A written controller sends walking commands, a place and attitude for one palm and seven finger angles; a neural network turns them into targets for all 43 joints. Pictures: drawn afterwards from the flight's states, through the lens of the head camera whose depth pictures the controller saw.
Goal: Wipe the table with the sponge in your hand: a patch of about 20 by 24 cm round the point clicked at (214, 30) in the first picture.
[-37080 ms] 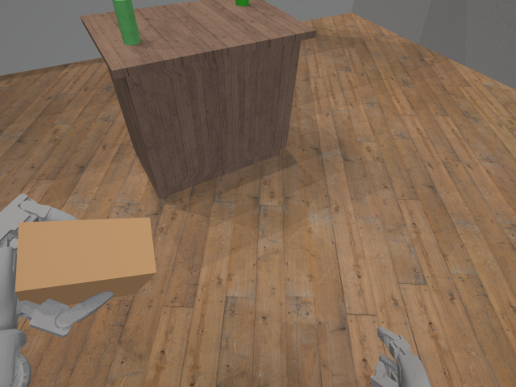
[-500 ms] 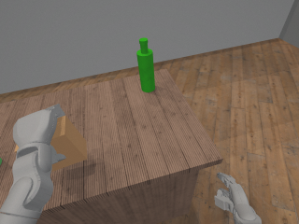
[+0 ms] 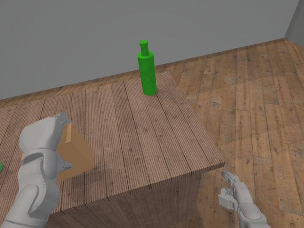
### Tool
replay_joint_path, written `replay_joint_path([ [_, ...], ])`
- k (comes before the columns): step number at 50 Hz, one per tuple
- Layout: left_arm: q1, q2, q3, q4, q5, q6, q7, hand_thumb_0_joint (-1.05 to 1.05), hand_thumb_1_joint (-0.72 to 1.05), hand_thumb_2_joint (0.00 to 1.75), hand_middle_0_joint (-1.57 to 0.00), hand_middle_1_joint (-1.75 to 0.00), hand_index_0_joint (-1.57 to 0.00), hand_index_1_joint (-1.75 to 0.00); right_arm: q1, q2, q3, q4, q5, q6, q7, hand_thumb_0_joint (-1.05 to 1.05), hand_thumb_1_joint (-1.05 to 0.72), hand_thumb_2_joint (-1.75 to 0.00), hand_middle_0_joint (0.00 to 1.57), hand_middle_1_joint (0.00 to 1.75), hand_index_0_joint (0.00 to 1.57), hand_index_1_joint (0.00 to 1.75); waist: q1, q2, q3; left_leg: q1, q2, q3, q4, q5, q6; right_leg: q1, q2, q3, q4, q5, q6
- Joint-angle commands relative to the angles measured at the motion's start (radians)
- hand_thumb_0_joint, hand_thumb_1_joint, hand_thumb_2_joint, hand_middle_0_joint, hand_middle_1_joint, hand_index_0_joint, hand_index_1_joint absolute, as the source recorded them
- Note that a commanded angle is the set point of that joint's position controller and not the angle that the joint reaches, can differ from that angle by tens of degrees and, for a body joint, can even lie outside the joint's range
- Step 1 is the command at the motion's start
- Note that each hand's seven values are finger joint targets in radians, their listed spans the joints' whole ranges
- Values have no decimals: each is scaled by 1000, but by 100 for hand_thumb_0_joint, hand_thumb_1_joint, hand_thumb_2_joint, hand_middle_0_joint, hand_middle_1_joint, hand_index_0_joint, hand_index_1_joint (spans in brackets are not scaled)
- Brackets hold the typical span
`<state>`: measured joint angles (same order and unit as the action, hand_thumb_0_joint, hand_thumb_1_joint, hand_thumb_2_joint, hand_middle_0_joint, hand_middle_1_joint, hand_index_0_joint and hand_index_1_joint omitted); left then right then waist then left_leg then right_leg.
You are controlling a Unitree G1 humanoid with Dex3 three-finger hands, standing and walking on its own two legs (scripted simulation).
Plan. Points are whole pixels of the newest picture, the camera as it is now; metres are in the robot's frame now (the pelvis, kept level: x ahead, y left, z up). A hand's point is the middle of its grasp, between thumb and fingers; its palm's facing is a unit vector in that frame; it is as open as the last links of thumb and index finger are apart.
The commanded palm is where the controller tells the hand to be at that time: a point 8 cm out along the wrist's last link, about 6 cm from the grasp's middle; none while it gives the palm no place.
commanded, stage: lower the sponge onto the table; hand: left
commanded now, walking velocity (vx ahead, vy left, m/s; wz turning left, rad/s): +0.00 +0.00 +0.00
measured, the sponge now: (66, 158) +0.25 +0.28 +0.07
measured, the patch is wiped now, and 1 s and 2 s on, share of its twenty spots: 0.00 0.00 0.20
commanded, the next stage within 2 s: wipe forward along the first lane in 1.24 s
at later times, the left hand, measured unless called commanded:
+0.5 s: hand (64, 154) +0.25 +0.28 +0.09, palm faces -0.02 -0.12 -0.99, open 10.8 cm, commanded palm +0.22 +0.27 +0.16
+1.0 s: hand (64, 162) +0.24 +0.28 +0.07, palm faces +0.00 -0.12 -0.99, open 10.8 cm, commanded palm +0.21 +0.27 +0.14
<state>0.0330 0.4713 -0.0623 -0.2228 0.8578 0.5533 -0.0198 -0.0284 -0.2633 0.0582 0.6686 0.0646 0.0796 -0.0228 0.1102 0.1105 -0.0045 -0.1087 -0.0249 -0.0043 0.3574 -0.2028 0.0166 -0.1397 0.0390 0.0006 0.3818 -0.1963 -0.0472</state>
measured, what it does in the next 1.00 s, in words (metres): stands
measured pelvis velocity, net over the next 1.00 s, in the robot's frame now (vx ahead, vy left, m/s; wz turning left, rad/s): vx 0.00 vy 0.01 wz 0.01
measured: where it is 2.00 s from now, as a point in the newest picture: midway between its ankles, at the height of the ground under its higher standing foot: outside the picture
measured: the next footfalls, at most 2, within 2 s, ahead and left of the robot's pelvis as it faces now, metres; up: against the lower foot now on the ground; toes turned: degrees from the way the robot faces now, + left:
none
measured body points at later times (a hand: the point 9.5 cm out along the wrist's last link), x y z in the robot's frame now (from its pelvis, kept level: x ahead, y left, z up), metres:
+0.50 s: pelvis +0.00 -0.01 +0.00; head +0.00 -0.05 +0.45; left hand +0.25 +0.28 +0.14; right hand +0.25 -0.21 -0.09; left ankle +0.00 +0.11 -0.75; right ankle +0.01 -0.09 -0.75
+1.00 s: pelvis +0.00 +0.01 +0.00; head +0.00 -0.03 +0.45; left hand +0.23 +0.28 +0.13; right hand +0.26 -0.19 -0.08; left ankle +0.00 +0.11 -0.75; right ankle +0.01 -0.09 -0.75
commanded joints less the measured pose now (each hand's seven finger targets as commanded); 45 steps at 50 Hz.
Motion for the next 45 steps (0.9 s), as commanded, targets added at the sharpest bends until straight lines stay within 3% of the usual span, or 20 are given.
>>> replay_joint_path([
  [1, -161, 180, 48, -222, 38, -17, -38, 0, 10, 130, -120, -160, -120, -160, -249, -99, -31, -209, -1, -39, -15, 0, -90, -90, 20, 30, 20, 30, 1, -109, -176, -1, -4, -67, -7, 199, 33, 77, -23, 108, -36, 170, -23],
  [2, -197, 216, 69, -243, 58, -34, -38, 0, 10, 130, -120, -160, -120, -160, -220, -102, -33, -211, -7, -41, -21, 0, -90, -90, 20, 30, 20, 30, 2, -116, -212, 4, -8, -61, 4, 207, 38, 94, -27, 97, -25, 170, -21],
  [4, -280, 278, 106, -237, 97, -73, -22, 0, 10, 130, -120, -160, -120, -160, -210, -99, -30, -203, -18, -42, -34, 0, -90, -90, 20, 30, 20, 30, 6, -97, -210, 19, -11, -71, 1, 197, 35, 82, -27, 109, -37, 132, -26],
  [6, -359, 343, 156, -301, 132, -123, 12, 0, 10, 130, -120, -160, -120, -160, -218, -96, -32, -202, -25, -58, -45, 0, -90, -90, 20, 30, 20, 30, 19, -21, -243, 53, -13, -82, 2, 193, 34, 85, -14, 146, -46, 99, -44],
  [8, -350, 303, 143, -227, 147, -162, 46, 0, 10, 130, -120, -160, -120, -160, -176, -83, -39, -187, -28, -75, -56, 0, -90, -90, 20, 30, 20, 30, 17, -22, -231, 64, -10, -76, 10, 205, 28, 58, -11, 131, -56, 79, -50],
  [10, -342, 269, 129, -168, 120, -184, 64, 0, 10, 130, -120, -160, -120, -160, -168, -85, -44, -167, -23, -80, -56, 0, -90, -90, 20, 30, 20, 30, 10, -22, -197, 65, -11, -74, 1, 188, 22, 42, -13, 135, -79, 79, -48],
  [16, -234, 265, 157, -55, 65, -113, 57, 0, 10, 130, -120, -160, -120, -160, -212, -102, -46, -156, -9, -79, -41, 0, -90, -90, 20, 30, 20, 30, 25, -29, -181, 22, -22, -65, -10, 197, 21, 80, -24, 144, -67, 145, -40],
  [19, -154, 221, 114, -62, 51, -85, 20, 0, 10, 130, -120, -160, -120, -160, -207, -106, -48, -171, -8, -69, -29, 0, -90, -90, 20, 30, 20, 30, 17, -91, -194, -8, -20, -56, 5, 222, 25, 109, -37, 116, -39, 217, -21],
  [21, -137, 242, 129, -74, 50, -80, -3, 0, 10, 130, -120, -160, -120, -160, -221, -112, -44, -177, -7, -66, -29, 0, -90, -90, 20, 30, 20, 30, 13, -118, -191, -8, -21, -60, 12, 215, 31, 99, -32, 133, -35, 220, -21],
  [22, -154, 211, 93, -94, 49, -90, -14, 0, 10, 130, -120, -160, -120, -160, -202, -107, -44, -186, -8, -65, -30, 0, -90, -90, 20, 30, 20, 30, 4, -118, -209, -11, -19, -52, 16, 207, 36, 102, -37, 106, -29, 210, -13],
  [25, -147, 258, 135, -142, 60, -149, -10, 0, 10, 130, -120, -160, -120, -160, -173, -105, -50, -188, -17, -73, -36, 0, -90, -90, 20, 30, 20, 30, 12, -113, -226, 14, -20, -61, 31, 221, 39, 93, -38, 112, -28, 220, -14],
  [26, -186, 291, 160, -191, 68, -174, 0, 0, 10, 130, -120, -160, -120, -160, -181, -107, -49, -192, -21, -82, -40, 0, -90, -90, 20, 30, 20, 30, 12, -85, -234, 32, -20, -64, 32, 218, 39, 87, -30, 135, -32, 212, -23],
  [27, -203, 257, 136, -210, 80, -200, 13, 0, 10, 130, -120, -160, -120, -160, -160, -93, -50, -195, -25, -90, -43, 0, -90, -90, 20, 30, 20, 30, 11, -71, -255, 38, -19, -59, 35, 232, 40, 90, -31, 112, -24, 210, -23],
  [29, -180, 259, 154, -191, 88, -239, 47, 0, 10, 130, -120, -160, -120, -160, -136, -93, -59, -182, -31, -99, -48, 0, -90, -90, 20, 30, 20, 30, 13, -65, -228, 48, -17, -63, 37, 243, 34, 63, -27, 117, -37, 211, -28],
  [31, -192, 301, 204, -213, 95, -252, 84, 0, 10, 130, -120, -160, -120, -160, -141, -98, -65, -176, -31, -105, -50, 0, -90, -90, 20, 30, 20, 30, 24, -21, -225, 60, -17, -72, 32, 241, 30, 60, -16, 148, -43, 203, -43],
  [37, -154, 180, 118, -129, 72, -188, 120, 0, 10, 130, -120, -160, -120, -160, -158, -95, -67, -166, -15, -101, -39, 0, -90, -90, 20, 30, 20, 30, 13, -32, -192, 27, -7, -63, 7, 219, 21, 45, -23, 99, -45, 152, -35],
  [41, -131, 197, 112, -111, 71, -133, 89, 0, 10, 130, -120, -160, -120, -160, -200, -107, -61, -167, -13, -87, -35, 0, -90, -90, 20, 30, 20, 30, 15, -65, -188, 23, -12, -69, 0, 219, 22, 63, -21, 115, -46, 171, -35],
  [42, -124, 153, 69, -112, 68, -129, 77, 0, 10, 130, -120, -160, -120, -160, -181, -100, -60, -172, -14, -85, -34, 0, -90, -90, 20, 30, 20, 30, 6, -70, -208, 15, -10, -60, 2, 225, 27, 75, -27, 82, -36, 179, -26],
  [43, -139, 184, 85, -105, 81, -130, 70, 0, 10, 130, -120, -160, -120, -160, -176, -104, -59, -167, -16, -81, -33, 0, -90, -90, 20, 30, 20, 30, 6, -89, -196, 12, -10, -66, 2, 227, 24, 65, -25, 92, -38, 182, -27],
  [45, -132, 156, 52, -137, 87, -140, 57, 0, 10, 130, -120, -160, -120, -160, -180, -99, -59, -175, -21, -74, -30, 0, -90, -90, 20, 30, 20, 30, 9, -75, -203, 22, -7, -71, 0, 236, 23, 64, -24, 82, -37, 177, -28],
])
